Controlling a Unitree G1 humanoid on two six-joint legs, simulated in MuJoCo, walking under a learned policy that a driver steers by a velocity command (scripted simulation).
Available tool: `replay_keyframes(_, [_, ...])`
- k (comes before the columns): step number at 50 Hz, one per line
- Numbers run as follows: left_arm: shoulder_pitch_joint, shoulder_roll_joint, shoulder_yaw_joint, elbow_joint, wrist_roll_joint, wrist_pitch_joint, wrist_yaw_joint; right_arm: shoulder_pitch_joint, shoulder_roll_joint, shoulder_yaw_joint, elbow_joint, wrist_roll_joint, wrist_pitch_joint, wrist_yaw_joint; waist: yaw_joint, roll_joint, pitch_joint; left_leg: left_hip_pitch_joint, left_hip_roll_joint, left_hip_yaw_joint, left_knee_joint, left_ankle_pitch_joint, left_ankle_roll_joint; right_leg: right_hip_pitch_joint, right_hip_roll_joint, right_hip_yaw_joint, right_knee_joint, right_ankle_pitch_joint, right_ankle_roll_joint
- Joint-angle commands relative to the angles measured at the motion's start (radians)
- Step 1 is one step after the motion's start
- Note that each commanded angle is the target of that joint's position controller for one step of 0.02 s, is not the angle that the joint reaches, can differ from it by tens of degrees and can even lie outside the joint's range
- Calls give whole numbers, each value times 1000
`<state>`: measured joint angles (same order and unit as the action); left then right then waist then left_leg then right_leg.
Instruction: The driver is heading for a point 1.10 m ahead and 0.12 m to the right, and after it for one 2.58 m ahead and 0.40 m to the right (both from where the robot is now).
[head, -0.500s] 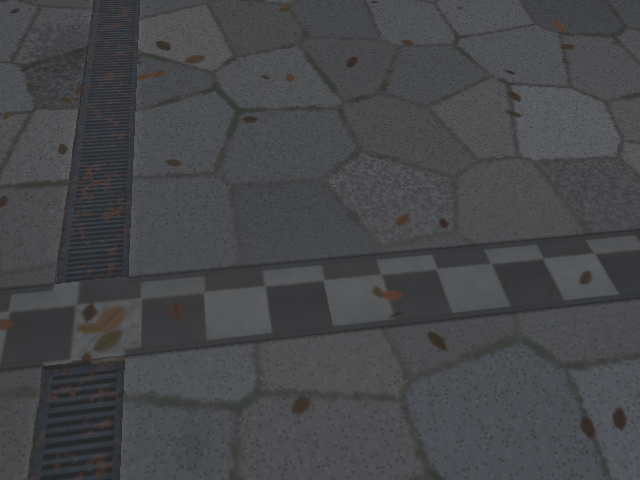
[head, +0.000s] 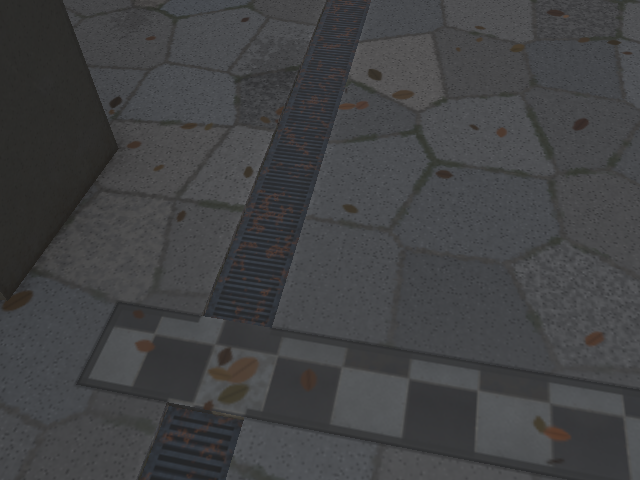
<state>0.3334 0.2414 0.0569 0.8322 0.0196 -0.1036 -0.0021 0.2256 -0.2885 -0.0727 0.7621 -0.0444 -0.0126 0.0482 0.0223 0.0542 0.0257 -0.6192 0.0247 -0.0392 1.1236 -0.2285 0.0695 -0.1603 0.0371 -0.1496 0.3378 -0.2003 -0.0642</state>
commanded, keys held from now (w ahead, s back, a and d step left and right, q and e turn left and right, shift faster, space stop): w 0.44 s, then w+e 0.56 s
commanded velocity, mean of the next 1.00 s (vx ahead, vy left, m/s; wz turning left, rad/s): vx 0.50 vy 0.00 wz -0.09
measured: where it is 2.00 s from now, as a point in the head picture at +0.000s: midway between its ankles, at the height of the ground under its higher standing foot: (390, 273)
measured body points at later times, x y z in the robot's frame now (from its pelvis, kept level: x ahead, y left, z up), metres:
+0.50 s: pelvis +0.27 +0.05 +0.00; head +0.29 +0.06 +0.45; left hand +0.32 +0.31 -0.14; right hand +0.33 -0.21 -0.13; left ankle +0.26 +0.11 -0.74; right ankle +0.31 -0.10 -0.66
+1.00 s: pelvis +0.55 -0.01 -0.01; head +0.58 -0.02 +0.44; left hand +0.65 +0.26 -0.13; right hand +0.61 -0.27 -0.14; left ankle +0.55 +0.15 -0.66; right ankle +0.56 -0.05 -0.74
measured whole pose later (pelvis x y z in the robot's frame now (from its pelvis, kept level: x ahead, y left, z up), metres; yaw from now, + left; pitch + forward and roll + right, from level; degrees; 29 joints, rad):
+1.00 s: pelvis +0.55 -0.01 -0.01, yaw -11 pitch +0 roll +0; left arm 0.29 0.26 0.07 0.89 0.00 -0.04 -0.01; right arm 0.20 -0.24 -0.03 0.84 -0.04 -0.07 0.01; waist 0.01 0.02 0.06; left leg -0.51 0.08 -0.02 1.15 -0.31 0.00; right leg -0.24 0.13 -0.02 0.41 -0.16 -0.14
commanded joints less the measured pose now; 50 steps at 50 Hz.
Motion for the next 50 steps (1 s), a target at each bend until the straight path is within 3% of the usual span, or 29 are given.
replay_keyframes(1, [29, 69, 6, -27, 2, -24, -8, -14, 9, 12, -66, 1, -4, 13, -25, -113, 20, -95, 29, -42, -64, 105, -10, 22, -279, 179, -199, 244, -114])
replay_keyframes(5, [70, 85, 2, 7, -5, -20, -11, -167, 33, 37, -102, 5, -19, 22, 4, -121, 43, 3, 8, 56, -353, 232, -11, 10, -234, 65, -199, 335, -87])
replay_keyframes(9, [165, 120, 3, 66, -4, 1, 0, -269, 24, 46, -128, 3, -26, 19, 34, -122, 62, 40, -1, 119, -500, 142, 17, 151, -283, 75, -160, 431, -97])
replay_keyframes(11, [181, 137, 3, 90, -4, 15, 6, -245, 11, 43, -118, -4, -32, 8, 14, -141, 41, 110, -39, 145, -553, 42, 49, 221, -295, 63, -60, 660, -93])
replay_keyframes(12, [184, 147, 4, 101, -5, 22, 8, -174, 1, 37, -92, -7, -39, 0, -21, -149, -3, 209, -72, 156, -590, 17, 69, 237, -290, 50, 46, 795, -85])
replay_keyframes(13, [181, 146, 1, 108, -11, 30, 10, -25, -20, 25, -37, -14, -51, -9, -89, -129, -87, 406, -98, 162, -662, 59, 96, 195, -263, 14, 220, 816, -67])
replay_keyframes(14, [164, 127, -8, 85, -16, 28, 11, 151, -79, 4, 16, -32, -59, -22, -158, -97, -200, 685, 22, 28, -651, 28, 139, 8, -236, 3, 447, 575, -47])
replay_keyframes(15, [209, 14, -36, 25, -42, 22, -7, 257, -190, -25, 30, -39, -59, -37, -156, 140, -352, 1033, 361, -461, -693, -22, 269, -397, -83, -30, 838, -65, 4])
replay_keyframes(16, [165, 110, -4, 34, -23, 25, 0, 269, -183, -30, 36, 8, -47, -44, -162, 72, -363, 994, 405, -632, -790, 86, 292, -508, -33, 115, 978, -324, 0])
replay_keyframes(17, [70, 117, 3, 5, -18, 25, 0, 185, -148, -20, 47, 25, -47, -44, -122, 22, -202, 873, 340, -442, -800, 148, 254, -566, -90, 163, 973, -230, -10])
replay_keyframes(18, [41, 90, -5, -1, -19, 18, -4, 121, -91, -6, 47, 26, -54, -40, -84, -3, -108, 724, 295, -331, -837, 223, 217, -534, -117, 163, 907, -162, -10])
replay_keyframes(20, [75, 62, -7, 27, 5, 40, -11, 50, -24, 12, 55, 32, -66, -38, -9, 1, -31, 541, 205, -187, -905, 265, 149, -424, -150, 161, 802, -115, 9])
replay_keyframes(22, [93, 40, -6, 42, 17, 63, -25, 69, -14, 16, 75, 32, -82, -38, 11, 4, -27, 488, 177, -134, -945, 313, 151, -381, -143, 145, 779, -85, 24])
replay_keyframes(25, [-2, 34, -3, 17, 12, 74, -36, 116, -37, 9, 112, 31, -95, -40, 7, 9, 25, 479, 171, -50, -1006, 301, 146, -468, -152, 153, 724, 27, 35])
replay_keyframes(31, [-214, 23, -15, -46, 5, 67, -42, 175, -35, 19, 154, 27, -106, -49, -38, 7, 77, 530, 166, 94, -1029, 357, 108, -492, -117, 134, 449, 238, 18])
replay_keyframes(34, [-295, 27, -19, -80, 11, 65, -47, 221, -48, 19, 184, 23, -103, -62, -61, -2, 98, 629, 197, 132, -1005, 420, 96, -489, -105, 90, 347, 217, -13])
replay_keyframes(37, [-290, 39, -14, -92, 14, 62, -47, 223, -75, 16, 201, 17, -92, -75, -44, 7, 78, 730, 217, 179, -874, 709, 73, -430, -54, 32, 284, 86, -63])
replay_keyframes(39, [-169, 64, 2, -63, 16, 59, -39, 209, -106, 8, 204, 11, -78, -79, 11, 29, -8, 754, 217, 214, -640, 983, 57, -276, 22, -10, 262, -15, -107])
replay_keyframes(40, [-29, 87, 17, -20, 22, 52, -35, 202, -117, 6, 197, 13, -68, -80, 71, 12, -88, 696, 198, 238, -433, 941, 40, -99, 55, -3, 197, 1, -134])
replay_keyframes(41, [136, 167, 47, 20, 36, 48, -23, 197, -105, 12, 168, 17, -68, -79, 136, -59, -194, 487, 168, 243, -142, 663, 15, 164, -74, 195, 164, -69, -193])
replay_keyframes(42, [139, 282, 78, 13, 27, 54, -12, 260, 8, 34, 111, 36, -77, -52, 70, -328, -302, 37, -54, 211, 258, -220, -42, 488, -375, 757, 77, -70, -379])
replay_keyframes(43, [135, 249, 73, 15, -12, 66, -14, 132, -74, 17, 91, 24, -90, -49, 103, -179, -308, -102, -58, 1, 334, -256, -33, 495, -368, 890, -41, -76, -368])
replay_keyframes(44, [60, 223, 66, 11, -13, 69, -7, 51, -73, 19, 56, 34, -105, -44, 76, -129, -152, -152, 5, -11, 289, -145, -27, 363, -350, 724, -54, 8, -330])
replay_keyframes(45, [14, 170, 54, 7, -11, 68, -7, 44, -65, 23, 55, 33, -114, -45, 38, -39, -86, -99, 41, -4, 196, -76, -29, 233, -316, 630, -69, 133, -289])
replay_keyframes(46, [-17, 144, 47, 5, -14, 64, -5, 44, -56, 22, 57, 22, -105, -47, 1, -18, -40, -42, 62, -5, 133, -69, -40, 128, -271, 552, -80, 235, -259])
replay_keyframes(47, [-36, 116, 38, 6, -19, 58, -3, 62, -47, 25, 55, 6, -83, -47, -31, -31, -35, 23, 74, -7, 84, -70, -56, 56, -231, 493, -95, 293, -239])
replay_keyframes(48, [-47, 117, 36, 2, -22, 52, -3, 75, -32, 27, 56, -1, -61, -43, -47, -38, -52, 60, 73, -3, 46, -71, -69, 25, -205, 463, -115, 259, -231])
replay_keyframes(50, [-10, 139, 40, 12, -24, 35, -5, 59, -19, 29, 41, -7, -36, -39, -51, -60, -26, 55, 74, 18, -24, -60, -92, -18, -181, 425, -121, 358, -235])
